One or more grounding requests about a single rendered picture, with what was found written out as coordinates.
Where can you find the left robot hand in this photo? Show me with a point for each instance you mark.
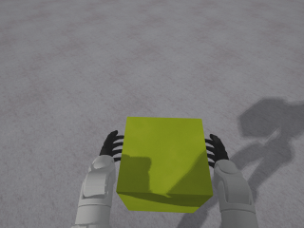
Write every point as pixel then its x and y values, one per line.
pixel 109 145

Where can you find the left robot forearm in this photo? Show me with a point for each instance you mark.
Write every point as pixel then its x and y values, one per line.
pixel 96 195

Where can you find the right robot forearm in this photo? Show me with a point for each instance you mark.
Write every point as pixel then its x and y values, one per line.
pixel 235 199

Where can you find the carton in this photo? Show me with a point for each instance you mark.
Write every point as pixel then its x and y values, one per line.
pixel 164 165

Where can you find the right robot hand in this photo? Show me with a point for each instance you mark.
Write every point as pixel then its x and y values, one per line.
pixel 218 150

